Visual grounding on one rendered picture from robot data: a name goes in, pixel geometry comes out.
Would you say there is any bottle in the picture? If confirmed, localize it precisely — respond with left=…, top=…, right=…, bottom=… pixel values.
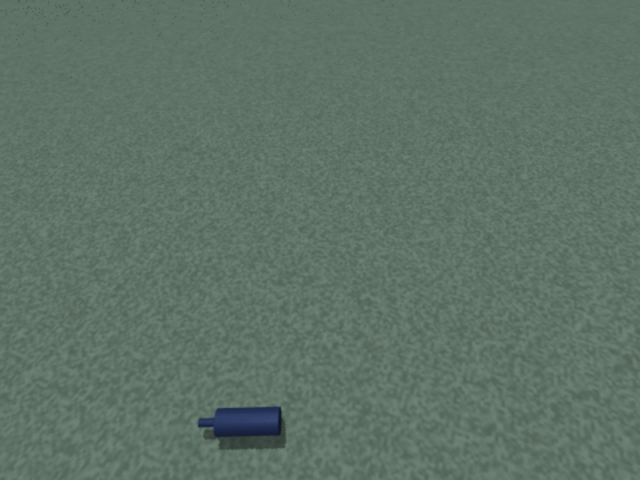
left=198, top=407, right=282, bottom=437

